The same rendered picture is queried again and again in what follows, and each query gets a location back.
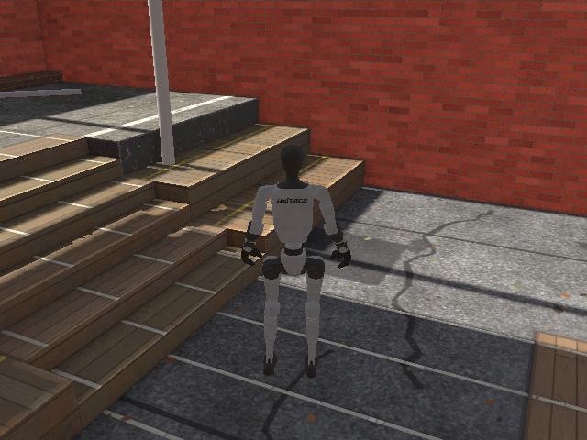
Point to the left robot shin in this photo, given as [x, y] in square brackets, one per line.
[270, 330]

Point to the robot right hand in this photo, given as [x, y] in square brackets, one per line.
[346, 256]

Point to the robot left hand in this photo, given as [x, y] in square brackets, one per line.
[244, 255]

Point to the right robot thigh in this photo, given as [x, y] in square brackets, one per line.
[315, 268]

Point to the right robot forearm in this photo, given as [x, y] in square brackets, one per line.
[339, 240]

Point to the right robot upper arm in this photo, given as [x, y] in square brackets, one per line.
[321, 194]

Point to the left robot forearm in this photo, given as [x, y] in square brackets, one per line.
[250, 240]

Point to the left robot upper arm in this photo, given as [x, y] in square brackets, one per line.
[263, 195]

